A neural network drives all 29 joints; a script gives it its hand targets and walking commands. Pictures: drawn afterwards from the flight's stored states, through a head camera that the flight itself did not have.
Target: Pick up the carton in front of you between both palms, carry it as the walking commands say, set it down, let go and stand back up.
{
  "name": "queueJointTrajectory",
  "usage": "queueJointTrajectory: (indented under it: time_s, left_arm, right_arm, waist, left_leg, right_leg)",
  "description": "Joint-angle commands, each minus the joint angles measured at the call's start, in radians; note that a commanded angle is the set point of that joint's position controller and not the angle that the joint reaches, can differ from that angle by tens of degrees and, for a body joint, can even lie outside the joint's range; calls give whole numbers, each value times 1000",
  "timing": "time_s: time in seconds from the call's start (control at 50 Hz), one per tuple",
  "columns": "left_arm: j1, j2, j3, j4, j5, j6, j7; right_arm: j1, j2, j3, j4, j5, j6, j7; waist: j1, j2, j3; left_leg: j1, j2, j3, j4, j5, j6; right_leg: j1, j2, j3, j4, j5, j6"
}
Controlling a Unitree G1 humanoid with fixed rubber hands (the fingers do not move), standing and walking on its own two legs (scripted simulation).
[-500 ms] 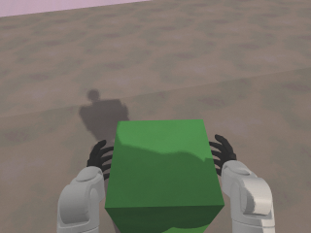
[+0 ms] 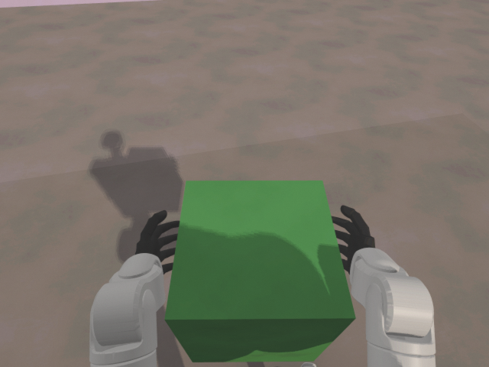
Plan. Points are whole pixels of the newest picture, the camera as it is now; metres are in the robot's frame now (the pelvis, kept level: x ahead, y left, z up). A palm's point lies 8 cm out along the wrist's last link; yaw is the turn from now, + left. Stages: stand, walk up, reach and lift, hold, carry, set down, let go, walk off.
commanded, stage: carry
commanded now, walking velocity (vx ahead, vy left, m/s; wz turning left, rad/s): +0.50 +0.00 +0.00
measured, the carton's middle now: (253, 276) +0.28 +0.00 +0.00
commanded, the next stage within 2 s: none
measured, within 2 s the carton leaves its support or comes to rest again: neither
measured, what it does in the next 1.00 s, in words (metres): walks ahead: right foot, then left foot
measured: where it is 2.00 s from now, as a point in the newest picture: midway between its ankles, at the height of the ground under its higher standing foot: (237, 188)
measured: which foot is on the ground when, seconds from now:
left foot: down 0.00-0.22, up 0.24-0.66, down 0.68-1.00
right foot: up 0.00-0.18, down 0.20-0.72, up 0.74-1.00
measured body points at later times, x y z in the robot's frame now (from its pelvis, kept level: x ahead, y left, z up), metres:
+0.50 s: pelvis +0.34 -0.04 +0.00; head +0.36 -0.06 +0.45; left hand +0.61 +0.12 +0.07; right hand +0.63 -0.18 +0.07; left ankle +0.41 +0.13 -0.69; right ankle +0.29 -0.12 -0.75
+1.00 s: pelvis +0.67 +0.02 +0.00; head +0.70 +0.04 +0.45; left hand +0.95 +0.17 +0.06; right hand +0.96 -0.13 +0.07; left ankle +0.62 +0.09 -0.75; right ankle +0.76 -0.14 -0.69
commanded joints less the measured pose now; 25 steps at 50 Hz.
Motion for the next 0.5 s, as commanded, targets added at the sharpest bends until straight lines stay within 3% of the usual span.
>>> queueJointTrajectory:
  time_s: [0.0,0.1,0.14,0.16,0.18,0.2,0.22,0.24,0.26,0.28,0.32,0.4,0.48]
  left_arm:
    - [-452,-902,-722,-84,-393,-16,-217]
    - [-450,-847,-705,-53,-401,20,-232]
    - [-447,-845,-695,-29,-404,26,-239]
    - [-442,-845,-685,-12,-403,26,-242]
    - [-435,-845,-677,-3,-402,27,-246]
    - [-449,-834,-663,28,-388,18,-250]
    - [-425,-874,-671,41,-398,11,-253]
    - [-458,-905,-677,10,-412,3,-256]
    - [-474,-942,-686,2,-419,-7,-258]
    - [-495,-969,-694,-14,-423,-18,-261]
    - [-502,-986,-700,-32,-432,-32,-262]
    - [-439,-952,-700,-52,-435,-39,-272]
    - [-423,-889,-688,-81,-428,-27,-270]
  right_arm:
    - [-410,863,716,-69,411,27,270]
    - [-386,817,693,-21,373,54,260]
    - [-404,813,695,-11,375,61,259]
    - [-409,813,699,-6,375,63,259]
    - [-428,807,703,-4,375,63,259]
    - [-452,834,719,-20,385,72,258]
    - [-471,829,720,-27,387,65,262]
    - [-487,874,734,-12,394,53,263]
    - [-498,903,741,-18,399,39,265]
    - [-504,926,750,-24,401,27,265]
    - [-491,966,760,-22,401,9,259]
    - [-420,961,769,-34,376,-10,238]
    - [-418,914,769,-72,378,3,229]
  waist:
    - [-6,140,-226]
    - [-7,169,-149]
    - [10,167,-193]
    - [24,123,-248]
    - [46,31,-322]
    - [41,-248,-432]
    - [38,-290,-397]
    - [34,-218,-380]
    - [33,-111,-377]
    - [27,-45,-354]
    - [22,-83,-359]
    - [25,-132,-313]
    - [28,-132,-237]
  left_leg:
    - [256,216,-117,-76,339,82]
    - [269,207,-54,-29,507,41]
    - [247,183,2,131,639,9]
    - [165,145,35,299,618,-15]
    - [-7,128,15,516,373,-35]
    - [-335,6,-31,847,68,-84]
    - [-490,-47,-145,996,-255,-67]
    - [-526,19,-211,1067,-252,-35]
    - [-524,59,-226,1051,-203,-19]
    - [-506,93,-230,983,-143,-17]
    - [-450,96,-197,868,-68,-26]
    - [-514,84,-131,674,9,-60]
    - [-530,69,-75,454,104,-74]
  right_leg:
    - [-35,18,-51,-167,85,2]
    - [72,57,-107,-340,177,-41]
    - [260,106,-158,-393,157,-52]
    - [453,136,-183,-410,98,-55]
    - [666,1,-14,-420,-8,-60]
    - [928,-288,473,-507,-156,-224]
    - [911,-326,624,-617,-8,-262]
    - [881,-306,489,-580,126,-239]
    - [825,-274,389,-552,234,-207]
    - [752,-251,295,-557,285,-173]
    - [689,-207,180,-602,207,-132]
    - [711,-178,83,-649,218,-151]
    - [733,-142,8,-654,283,-146]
